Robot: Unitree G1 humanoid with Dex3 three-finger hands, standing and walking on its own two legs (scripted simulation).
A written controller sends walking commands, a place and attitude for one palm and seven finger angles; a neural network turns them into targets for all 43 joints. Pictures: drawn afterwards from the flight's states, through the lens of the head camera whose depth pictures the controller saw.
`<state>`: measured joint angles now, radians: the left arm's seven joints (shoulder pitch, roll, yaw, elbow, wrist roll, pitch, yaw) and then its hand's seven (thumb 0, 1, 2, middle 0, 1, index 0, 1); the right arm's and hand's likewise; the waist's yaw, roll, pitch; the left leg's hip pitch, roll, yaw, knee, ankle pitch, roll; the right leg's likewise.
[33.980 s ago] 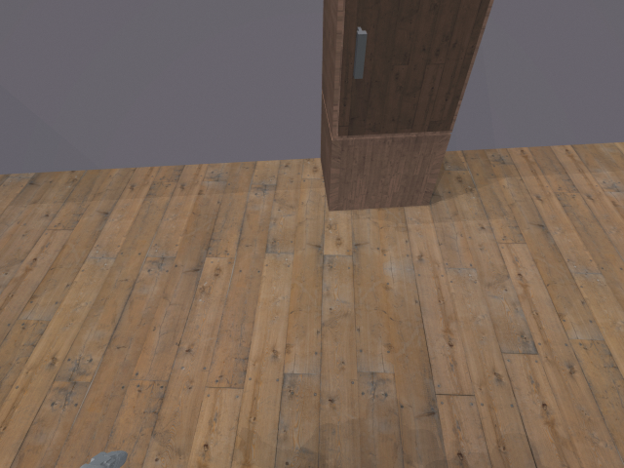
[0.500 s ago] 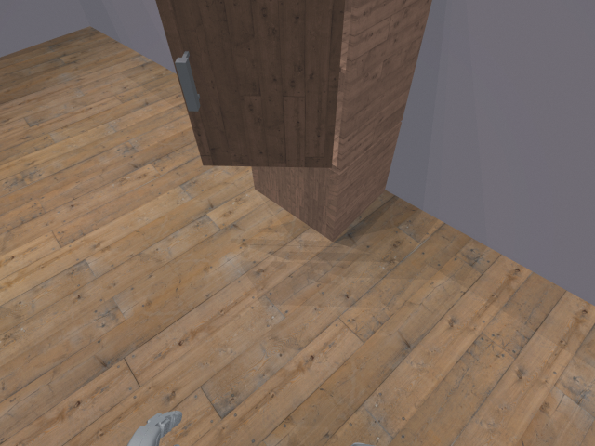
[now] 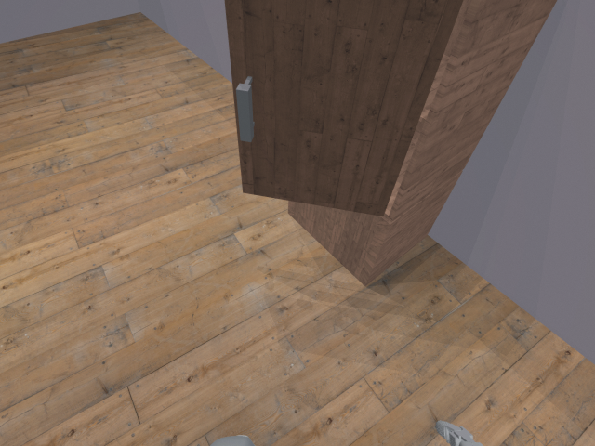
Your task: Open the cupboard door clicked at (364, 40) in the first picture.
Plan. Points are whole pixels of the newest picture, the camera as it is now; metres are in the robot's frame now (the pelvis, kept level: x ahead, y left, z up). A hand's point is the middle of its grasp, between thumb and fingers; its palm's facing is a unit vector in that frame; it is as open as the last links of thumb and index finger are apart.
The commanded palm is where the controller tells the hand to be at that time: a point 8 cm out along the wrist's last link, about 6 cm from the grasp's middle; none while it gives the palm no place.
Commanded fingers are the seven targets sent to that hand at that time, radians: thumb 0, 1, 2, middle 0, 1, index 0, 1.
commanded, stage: take the last steps up to it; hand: left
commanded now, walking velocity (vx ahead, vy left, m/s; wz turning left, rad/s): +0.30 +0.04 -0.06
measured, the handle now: (248, 109) +0.79 +0.20 -0.01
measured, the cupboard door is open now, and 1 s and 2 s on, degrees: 40 40 40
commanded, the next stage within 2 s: come to a stop and stand still in 0.38 s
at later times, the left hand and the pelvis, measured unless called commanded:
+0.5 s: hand (209, 352) +0.27 +0.18 -0.14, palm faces -0.02 -0.98 -0.22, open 7.3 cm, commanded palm none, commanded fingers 0.00 0.90 0.90 -0.20 -0.30 -0.20 -0.30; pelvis +0.16 +0.00 +0.01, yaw -1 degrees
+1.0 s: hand (187, 366) +0.25 +0.21 -0.16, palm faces -0.01 -0.96 -0.27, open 7.4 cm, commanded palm none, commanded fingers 0.00 0.90 0.90 -0.20 -0.30 -0.20 -0.30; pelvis +0.20 +0.01 +0.00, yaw -3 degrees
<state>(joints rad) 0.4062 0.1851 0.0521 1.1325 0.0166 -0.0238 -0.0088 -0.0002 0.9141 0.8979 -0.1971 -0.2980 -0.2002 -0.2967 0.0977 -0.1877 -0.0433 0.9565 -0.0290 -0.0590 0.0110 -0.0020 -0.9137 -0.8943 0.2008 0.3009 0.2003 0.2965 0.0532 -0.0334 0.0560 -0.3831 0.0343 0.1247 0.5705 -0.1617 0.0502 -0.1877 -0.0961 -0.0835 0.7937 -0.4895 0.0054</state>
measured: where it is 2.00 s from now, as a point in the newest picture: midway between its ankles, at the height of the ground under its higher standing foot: outside the picture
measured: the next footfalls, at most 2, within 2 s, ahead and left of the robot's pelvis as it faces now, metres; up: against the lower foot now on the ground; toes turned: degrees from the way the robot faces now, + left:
right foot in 0.38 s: +0.22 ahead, -0.11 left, +0.00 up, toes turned -9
left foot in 0.68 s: +0.27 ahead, +0.09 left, +0.00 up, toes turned -1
